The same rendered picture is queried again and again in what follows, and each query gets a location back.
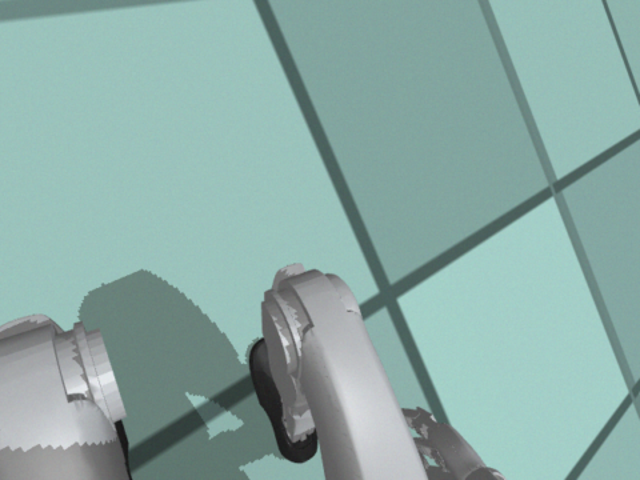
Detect right robot foot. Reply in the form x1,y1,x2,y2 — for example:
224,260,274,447
249,338,318,463

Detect right robot hand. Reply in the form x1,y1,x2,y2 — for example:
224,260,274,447
401,407,487,480

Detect left robot foot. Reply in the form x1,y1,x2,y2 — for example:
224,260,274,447
115,420,132,480

